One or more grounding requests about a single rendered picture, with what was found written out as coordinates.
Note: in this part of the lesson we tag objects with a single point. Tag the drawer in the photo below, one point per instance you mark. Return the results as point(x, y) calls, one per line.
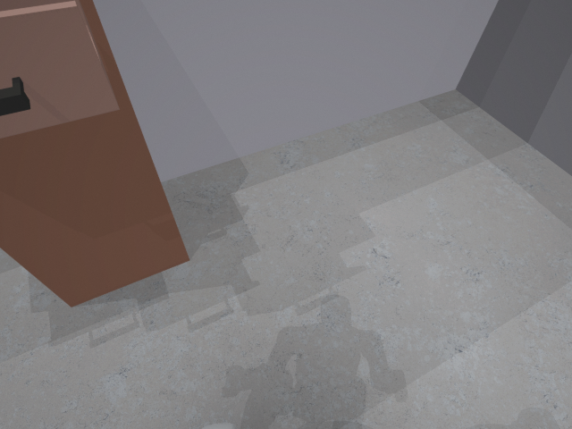
point(50, 46)

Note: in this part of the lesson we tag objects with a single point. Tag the handle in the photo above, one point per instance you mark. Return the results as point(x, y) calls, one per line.
point(14, 99)

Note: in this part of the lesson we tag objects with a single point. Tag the cabinet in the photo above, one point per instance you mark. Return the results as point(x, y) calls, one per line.
point(81, 205)

